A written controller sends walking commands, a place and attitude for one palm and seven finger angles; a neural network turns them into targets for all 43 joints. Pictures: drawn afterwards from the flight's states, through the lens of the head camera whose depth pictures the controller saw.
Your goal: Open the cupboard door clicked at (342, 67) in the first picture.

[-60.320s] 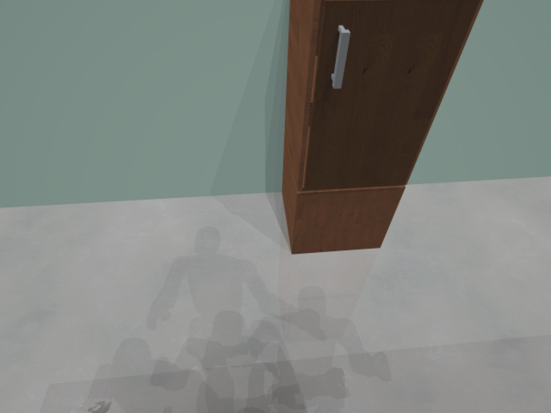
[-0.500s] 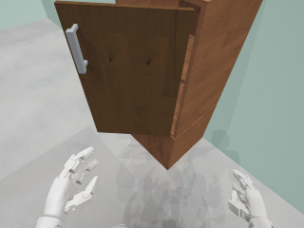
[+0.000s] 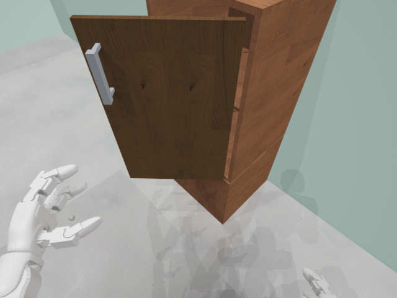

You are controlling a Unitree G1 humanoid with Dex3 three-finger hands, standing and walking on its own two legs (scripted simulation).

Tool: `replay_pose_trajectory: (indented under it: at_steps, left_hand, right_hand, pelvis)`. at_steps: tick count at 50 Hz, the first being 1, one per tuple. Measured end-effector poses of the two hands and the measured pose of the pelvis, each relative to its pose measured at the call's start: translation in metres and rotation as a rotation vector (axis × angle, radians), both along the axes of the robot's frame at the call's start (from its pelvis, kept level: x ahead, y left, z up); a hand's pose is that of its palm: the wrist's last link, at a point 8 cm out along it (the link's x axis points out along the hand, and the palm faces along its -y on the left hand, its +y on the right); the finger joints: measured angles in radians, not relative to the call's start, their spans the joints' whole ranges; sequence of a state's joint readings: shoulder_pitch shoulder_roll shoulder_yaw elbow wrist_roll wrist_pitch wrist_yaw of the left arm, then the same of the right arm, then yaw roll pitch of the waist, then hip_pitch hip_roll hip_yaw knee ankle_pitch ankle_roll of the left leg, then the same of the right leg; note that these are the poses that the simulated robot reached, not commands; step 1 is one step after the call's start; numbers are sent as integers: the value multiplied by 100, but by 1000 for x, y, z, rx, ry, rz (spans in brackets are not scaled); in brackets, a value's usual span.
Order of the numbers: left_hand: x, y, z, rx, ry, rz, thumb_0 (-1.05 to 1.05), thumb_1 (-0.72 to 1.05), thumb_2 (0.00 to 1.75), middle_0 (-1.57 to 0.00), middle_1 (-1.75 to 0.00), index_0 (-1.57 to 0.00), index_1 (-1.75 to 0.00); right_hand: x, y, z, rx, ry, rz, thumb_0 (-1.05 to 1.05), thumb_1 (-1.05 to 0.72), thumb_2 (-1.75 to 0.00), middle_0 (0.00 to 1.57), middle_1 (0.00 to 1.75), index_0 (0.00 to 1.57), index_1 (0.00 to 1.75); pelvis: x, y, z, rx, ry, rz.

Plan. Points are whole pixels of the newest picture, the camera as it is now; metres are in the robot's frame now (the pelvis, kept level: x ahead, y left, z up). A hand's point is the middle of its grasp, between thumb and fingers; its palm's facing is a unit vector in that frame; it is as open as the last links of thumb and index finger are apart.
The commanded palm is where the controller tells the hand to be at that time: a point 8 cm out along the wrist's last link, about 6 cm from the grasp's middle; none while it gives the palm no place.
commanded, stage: raise the hand with hooked fingers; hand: left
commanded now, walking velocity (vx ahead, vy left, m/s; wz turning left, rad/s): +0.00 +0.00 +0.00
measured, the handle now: (102, 74) +0.56 +0.26 +0.16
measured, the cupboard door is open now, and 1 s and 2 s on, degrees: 44 44 44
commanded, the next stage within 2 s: move the hooked fingers beside the handle in 1.22 s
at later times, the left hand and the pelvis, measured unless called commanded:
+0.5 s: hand (29, 183) +0.27 +0.30 +0.14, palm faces +0.07 -1.00 -0.06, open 13.8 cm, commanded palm +0.24 +0.34 +0.15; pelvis +0.00 +0.03 +0.02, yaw +2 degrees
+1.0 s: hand (21, 163) +0.29 +0.30 +0.17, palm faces +0.07 -1.00 -0.06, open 14.0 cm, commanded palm +0.26 +0.34 +0.18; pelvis +0.00 +0.02 +0.03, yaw +1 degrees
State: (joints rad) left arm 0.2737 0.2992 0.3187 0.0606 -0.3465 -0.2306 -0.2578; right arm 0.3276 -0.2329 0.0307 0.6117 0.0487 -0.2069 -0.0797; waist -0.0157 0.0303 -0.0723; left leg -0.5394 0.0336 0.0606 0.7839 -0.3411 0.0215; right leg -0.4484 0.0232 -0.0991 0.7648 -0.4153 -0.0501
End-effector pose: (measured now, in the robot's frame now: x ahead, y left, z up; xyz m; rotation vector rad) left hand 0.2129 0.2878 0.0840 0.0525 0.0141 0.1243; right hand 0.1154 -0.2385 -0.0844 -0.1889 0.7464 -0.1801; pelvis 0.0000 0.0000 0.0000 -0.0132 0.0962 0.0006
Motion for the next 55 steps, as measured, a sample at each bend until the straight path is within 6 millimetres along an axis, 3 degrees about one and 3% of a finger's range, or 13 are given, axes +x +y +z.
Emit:
replay_pose_trajectory:
  at_steps: [4, 10, 18, 22, 27, 35, 39, 46, 55]
  left_hand:
    - [-1, 9, 12, 48, -53, -22, 1, -2, 51, -27, -89, -26, -89]
    - [15, 12, 6, 11, 24, -127, 0, -16, 44, -28, -98, -27, -98]
    - [28, 44, 57, 33, -129, -40, 0, -35, 36, -29, -110, -29, -110]
    - [33, 56, 63, 17, -72, -48, 0, -42, 33, -30, -115, -29, -114]
    - [33, 64, 59, 12, 20, -51, -1, -47, 31, -30, -118, -29, -118]
    - [39, 82, 107, 56, -128, -12, -1, -50, 30, -30, -120, -30, -119]
    - [49, 91, 110, 33, -66, -18, -1, -50, 30, -30, -120, -30, -119]
    - [52, 70, 87, 10, 22, -84, -1, -50, 30, -30, -120, -29, -120]
    - [46, 64, 104, 27, -95, -9, -1, -50, 30, -31, -120, -30, -120]
  right_hand:
    - [5, -6, 4, -42, 7, 29, 1, -91, -89, 21, 30, 20, 30]
    - [31, -1, 21, -76, -70, 33, 1, -91, -89, 21, 30, 20, 30]
    - [69, 31, 49, -41, -207, 101, 1, -91, -89, 21, 30, 20, 30]
    - [78, 46, 52, -13, -221, 129, 1, -91, -89, 21, 30, 20, 30]
    - [76, 56, 51, -4, -199, 145, 1, -90, -89, 21, 30, 20, 30]
    - [60, 56, 46, -10, -143, 150, 1, -90, -89, 21, 30, 20, 30]
    - [52, 46, 43, -9, -120, 125, 1, -90, -89, 21, 30, 21, 30]
    - [41, 26, 43, -24, -106, 91, 1, -90, -89, 21, 30, 20, 30]
    - [45, 15, 47, -28, -135, 86, 1, -91, -89, 21, 30, 20, 30]
  pelvis:
    - [3, 8, 2, -7, -5, 12]
    - [5, 18, 8, -12, -19, 14]
    - [9, 26, 16, -13, -64, 17]
    - [7, 29, 19, -13, -79, 24]
    - [4, 31, 22, -12, -94, 29]
    - [2, 29, 27, -9, -123, 34]
    - [1, 26, 28, -7, -120, 36]
    - [-1, 23, 29, -4, -112, 22]
    - [2, 12, 30, 2, -131, 20]
